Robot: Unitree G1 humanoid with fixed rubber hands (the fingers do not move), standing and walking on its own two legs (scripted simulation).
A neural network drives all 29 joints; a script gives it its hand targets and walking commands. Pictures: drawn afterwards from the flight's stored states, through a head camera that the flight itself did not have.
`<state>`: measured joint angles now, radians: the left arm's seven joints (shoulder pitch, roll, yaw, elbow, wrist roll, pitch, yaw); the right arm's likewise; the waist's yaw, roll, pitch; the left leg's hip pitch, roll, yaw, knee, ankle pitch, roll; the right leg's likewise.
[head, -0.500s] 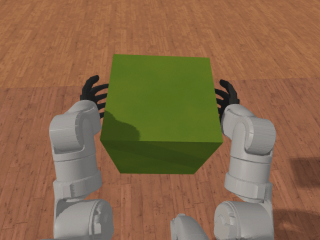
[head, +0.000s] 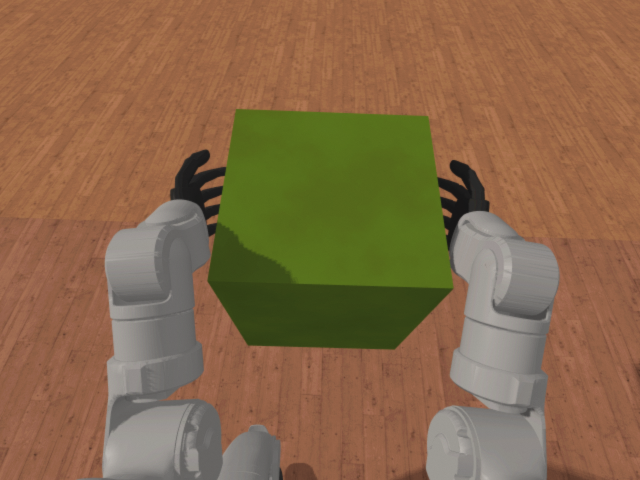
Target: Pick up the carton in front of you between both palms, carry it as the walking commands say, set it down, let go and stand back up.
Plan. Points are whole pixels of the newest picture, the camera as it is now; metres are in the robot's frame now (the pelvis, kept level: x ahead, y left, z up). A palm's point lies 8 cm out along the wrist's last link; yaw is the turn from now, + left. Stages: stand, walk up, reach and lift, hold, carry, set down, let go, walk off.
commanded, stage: carry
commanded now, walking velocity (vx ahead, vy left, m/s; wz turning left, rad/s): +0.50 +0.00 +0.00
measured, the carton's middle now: (326, 245) +0.38 +0.02 +0.09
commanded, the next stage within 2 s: none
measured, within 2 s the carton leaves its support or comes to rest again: neither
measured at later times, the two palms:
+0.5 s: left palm (245, 55) +0.66 +0.16 +0.19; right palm (444, 64) +0.65 -0.14 +0.19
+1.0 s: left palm out of the picture +0.96 +0.16 +0.20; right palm out of the picture +0.95 -0.14 +0.20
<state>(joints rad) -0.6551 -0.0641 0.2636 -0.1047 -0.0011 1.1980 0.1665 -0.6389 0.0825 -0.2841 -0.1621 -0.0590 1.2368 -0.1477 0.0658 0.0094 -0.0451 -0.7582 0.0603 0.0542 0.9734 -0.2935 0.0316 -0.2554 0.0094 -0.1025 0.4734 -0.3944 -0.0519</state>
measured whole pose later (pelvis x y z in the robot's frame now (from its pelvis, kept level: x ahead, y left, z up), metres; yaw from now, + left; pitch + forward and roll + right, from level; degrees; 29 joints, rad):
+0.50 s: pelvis +0.30 +0.02 +0.02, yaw +0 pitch +6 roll +0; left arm -0.65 -0.06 0.29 -0.13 0.05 1.25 0.15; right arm -0.68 0.07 -0.26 -0.08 -0.02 1.24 -0.17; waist -0.05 -0.01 -0.08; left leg -0.18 0.00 0.09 0.44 -0.44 0.03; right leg -0.70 -0.06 -0.08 0.77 -0.25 -0.04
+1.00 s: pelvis +0.60 +0.01 +0.03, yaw -1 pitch +5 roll +1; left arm -0.68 -0.05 0.27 -0.06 0.02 1.24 0.17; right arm -0.67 0.06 -0.28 -0.08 -0.05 1.26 -0.16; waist 0.02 -0.02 -0.09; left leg -0.60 0.02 0.14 0.63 -0.21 0.07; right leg -0.14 -0.04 -0.09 0.54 -0.53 -0.01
